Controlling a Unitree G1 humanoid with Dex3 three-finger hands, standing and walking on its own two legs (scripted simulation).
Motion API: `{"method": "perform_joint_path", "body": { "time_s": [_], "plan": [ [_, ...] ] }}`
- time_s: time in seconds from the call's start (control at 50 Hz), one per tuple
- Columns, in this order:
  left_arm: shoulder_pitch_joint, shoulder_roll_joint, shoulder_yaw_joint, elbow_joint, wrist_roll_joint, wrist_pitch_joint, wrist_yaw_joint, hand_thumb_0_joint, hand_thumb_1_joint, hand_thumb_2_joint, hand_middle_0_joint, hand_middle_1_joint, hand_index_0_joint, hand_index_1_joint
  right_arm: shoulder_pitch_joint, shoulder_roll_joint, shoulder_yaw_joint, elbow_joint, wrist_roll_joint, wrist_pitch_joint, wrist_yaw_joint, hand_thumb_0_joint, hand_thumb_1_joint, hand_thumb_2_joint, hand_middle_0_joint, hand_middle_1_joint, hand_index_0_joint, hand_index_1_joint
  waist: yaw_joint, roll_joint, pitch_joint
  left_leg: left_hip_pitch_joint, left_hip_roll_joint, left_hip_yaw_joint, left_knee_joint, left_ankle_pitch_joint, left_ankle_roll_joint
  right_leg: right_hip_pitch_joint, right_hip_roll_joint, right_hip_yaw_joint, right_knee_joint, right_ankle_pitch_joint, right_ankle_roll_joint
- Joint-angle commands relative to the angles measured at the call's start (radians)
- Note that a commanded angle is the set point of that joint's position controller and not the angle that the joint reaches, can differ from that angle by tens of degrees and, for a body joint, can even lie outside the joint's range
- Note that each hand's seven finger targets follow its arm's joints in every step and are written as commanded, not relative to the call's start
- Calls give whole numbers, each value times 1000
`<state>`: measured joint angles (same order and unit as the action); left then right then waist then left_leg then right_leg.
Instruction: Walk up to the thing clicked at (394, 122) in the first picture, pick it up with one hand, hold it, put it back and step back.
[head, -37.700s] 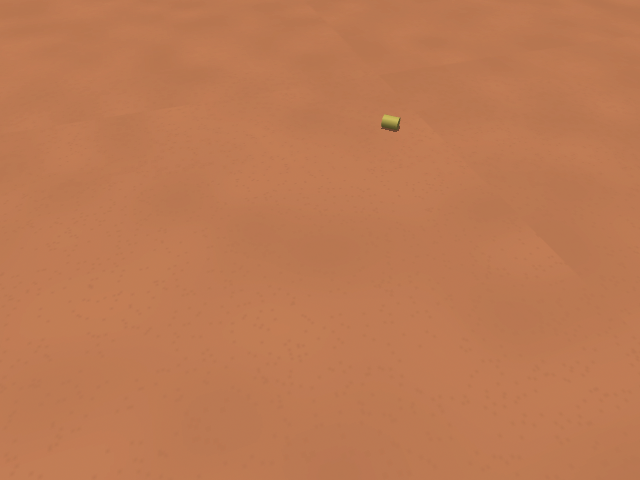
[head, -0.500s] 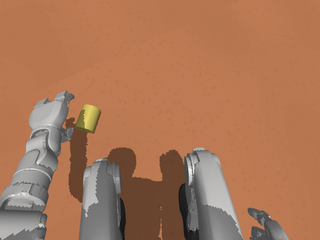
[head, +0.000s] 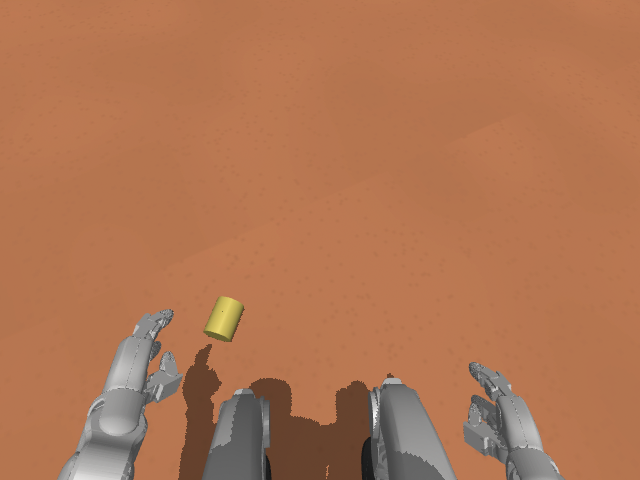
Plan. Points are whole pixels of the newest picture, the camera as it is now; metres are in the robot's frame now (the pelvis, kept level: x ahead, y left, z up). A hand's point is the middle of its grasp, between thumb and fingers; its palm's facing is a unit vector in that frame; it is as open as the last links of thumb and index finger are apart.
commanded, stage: home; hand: left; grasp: from above
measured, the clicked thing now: (224, 319) +0.50 +0.22 -0.55
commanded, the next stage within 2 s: none
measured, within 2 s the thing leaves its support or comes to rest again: neither
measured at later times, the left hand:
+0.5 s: hand (105, 413) +0.22 +0.19 +0.09, palm faces +0.10 -0.97 -0.21, open 7.7 cm
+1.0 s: hand (104, 412) +0.22 +0.19 +0.08, palm faces +0.08 -0.98 -0.20, open 7.6 cm
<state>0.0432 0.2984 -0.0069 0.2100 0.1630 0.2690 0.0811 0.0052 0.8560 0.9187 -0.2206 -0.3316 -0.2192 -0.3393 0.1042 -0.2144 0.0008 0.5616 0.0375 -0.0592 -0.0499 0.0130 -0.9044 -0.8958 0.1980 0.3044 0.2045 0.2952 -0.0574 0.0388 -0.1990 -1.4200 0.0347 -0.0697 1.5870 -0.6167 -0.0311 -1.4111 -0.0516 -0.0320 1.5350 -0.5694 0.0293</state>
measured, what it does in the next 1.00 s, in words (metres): rises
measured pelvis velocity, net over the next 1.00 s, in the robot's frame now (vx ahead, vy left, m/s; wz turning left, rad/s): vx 0.06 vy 0.00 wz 0.03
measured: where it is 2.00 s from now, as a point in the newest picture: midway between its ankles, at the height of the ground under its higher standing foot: outside the picture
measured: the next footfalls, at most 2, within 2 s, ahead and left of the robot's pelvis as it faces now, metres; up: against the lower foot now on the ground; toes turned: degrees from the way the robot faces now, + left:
none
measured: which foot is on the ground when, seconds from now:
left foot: down 0.00-1.00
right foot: down 0.00-1.00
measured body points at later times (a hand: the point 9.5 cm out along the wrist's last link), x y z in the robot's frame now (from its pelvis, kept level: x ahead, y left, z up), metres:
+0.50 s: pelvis +0.06 +0.00 +0.13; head +0.07 +0.00 +0.58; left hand +0.21 +0.24 +0.10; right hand +0.22 -0.24 +0.07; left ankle +0.06 +0.13 -0.55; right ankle +0.07 -0.14 -0.55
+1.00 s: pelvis +0.06 +0.00 +0.13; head +0.08 +0.01 +0.58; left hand +0.21 +0.24 +0.10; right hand +0.22 -0.24 +0.07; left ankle +0.06 +0.13 -0.55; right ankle +0.07 -0.14 -0.55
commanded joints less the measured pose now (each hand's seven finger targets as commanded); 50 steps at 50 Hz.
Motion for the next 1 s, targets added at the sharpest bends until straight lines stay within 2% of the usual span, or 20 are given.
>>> {"method": "perform_joint_path", "body": {
  "time_s": [0.0,0.02,0.04,0.08,0.12,0.14,0.22,0.28,0.34,0.38,0.48,0.52,0.54,0.6,0.62,0.66,0.74,0.8,0.88,0.98],
  "plan": [
    [1,104,65,-265,-94,7,21,0,897,898,-200,-298,-199,-299,48,-144,-52,-133,2,-77,-44,0,-900,-900,200,300,200,300,-33,20,-348,400,-25,4,-370,101,48,406,46,2,-358,117,-38],
    [26,107,79,-289,-110,14,25,0,897,898,-200,-298,-199,-298,53,-143,-46,-139,4,-82,-51,0,-900,-900,200,300,200,300,-27,16,-336,426,-24,-4,-398,109,47,432,46,0,-378,122,-38],
    [93,63,61,-239,-124,32,22,0,896,898,-199,-298,-199,-298,53,-137,-38,-144,5,-89,-57,0,-900,-900,200,300,200,300,-24,10,-292,443,-23,-7,-426,116,45,445,47,-1,-401,126,-38],
    [103,70,87,-314,-153,48,24,0,890,894,-199,-297,-199,-297,74,-136,-31,-150,7,-101,-73,0,-899,-900,200,300,200,300,-14,40,-293,518,-19,-10,-475,151,40,493,47,-4,-442,154,-39],
    [143,56,93,-344,-175,66,24,0,892,895,-199,-297,-199,-297,87,-132,-23,-159,5,-114,-90,0,-899,-900,200,300,200,300,-20,47,-256,561,-18,-9,-520,161,38,537,48,-5,-489,164,-36],
    [179,51,100,-364,-186,77,23,0,880,888,-198,-295,-198,-295,100,-126,-19,-162,6,-122,-98,0,-899,-900,200,300,200,300,-13,44,-251,587,-20,-7,-538,191,38,572,49,-9,-514,188,-36],
    [283,28,108,-431,-221,111,17,0,867,880,-196,-293,-196,-293,126,-122,-9,-179,0,-148,-127,0,-899,-900,200,300,200,300,2,47,-194,688,-23,2,-631,249,35,682,51,-18,-604,241,-32],
    [367,24,112,-482,-233,133,11,0,835,862,-193,-287,-193,-288,142,-116,-8,-189,-2,-164,-141,0,-899,-900,200,300,200,300,10,26,-149,723,-30,18,-671,291,39,757,54,-25,-671,275,-29],
    [416,1,89,-478,-232,149,-8,0,854,873,-195,-290,-195,-290,140,-117,-8,-190,-10,-182,-148,0,-899,-900,200,300,200,300,2,18,-66,745,-25,16,-715,285,39,758,60,-39,-704,262,-28],
    [430,12,103,-503,-230,154,-17,0,813,849,-191,-283,-191,-283,138,-118,-11,-201,-12,-190,-153,0,-899,-900,200,300,200,300,7,-7,-48,749,-33,21,-723,282,45,781,57,-39,-733,257,-25],
    [443,8,93,-526,-230,158,-44,0,876,886,-197,-294,-197,-294,130,-123,-18,-204,-19,-217,-154,0,-899,-900,200,300,200,300,2,-30,-4,769,-40,40,-744,279,50,796,57,-47,-764,245,-19],
    [424,12,97,-520,-227,152,-50,0,888,893,-199,-296,-198,-296,129,-127,-21,-200,-23,-226,-153,0,-899,-900,200,300,200,300,-3,-21,-13,784,-38,36,-753,281,48,793,59,-51,-757,243,-21],
    [419,15,98,-511,-224,148,-53,0,828,857,-192,-285,-192,-286,132,-129,-25,-197,-24,-230,-153,0,-899,-900,200,300,200,300,-5,-12,-11,790,-38,38,-750,293,47,792,58,-51,-752,254,-21],
    [409,23,104,-525,-220,133,-58,0,885,891,-198,-295,-198,-295,132,-134,-32,-190,-29,-238,-150,0,-899,-900,200,300,200,300,-2,10,-47,823,-35,32,-744,355,41,808,60,-51,-733,305,-24],
    [423,31,112,-521,-219,130,-58,0,884,890,-198,-295,-198,-295,133,-135,-32,-189,-28,-237,-150,0,-899,-900,200,300,200,300,12,3,-57,823,-39,37,-737,374,41,823,57,-47,-736,323,-23],
    [425,23,104,-509,-216,126,-58,0,832,860,-193,-287,-193,-287,131,-134,-31,-187,-31,-240,-149,0,-899,-900,200,300,200,300,6,-11,-57,827,-39,36,-731,387,43,829,57,-46,-735,342,-20],
    [429,32,110,-516,-213,121,-55,0,876,886,-197,-294,-197,-294,122,-132,-29,-179,-33,-241,-147,0,-899,-900,200,300,200,300,16,5,-55,827,-39,37,-738,369,41,836,56,-45,-741,327,-20],
    [436,24,103,-509,-209,119,-54,0,820,853,-192,-285,-191,-285,116,-132,-29,-183,-33,-237,-146,0,-899,-900,200,300,200,300,18,11,-49,824,-38,35,-742,368,40,831,57,-47,-740,323,-22],
    [445,26,101,-511,-209,122,-50,0,884,891,-198,-296,-198,-296,119,-132,-30,-184,-33,-233,-144,0,-899,-900,200,300,200,300,17,9,-56,822,-37,38,-740,375,40,839,57,-45,-740,334,-22],
    [434,24,101,-523,-213,119,-51,0,894,896,-199,-298,-199,-298,118,-136,-33,-178,-33,-236,-142,0,-900,-900,200,300,200,300,24,30,-42,825,-25,16,-770,334,31,814,65,-57,-730,279,-27]
  ]
}}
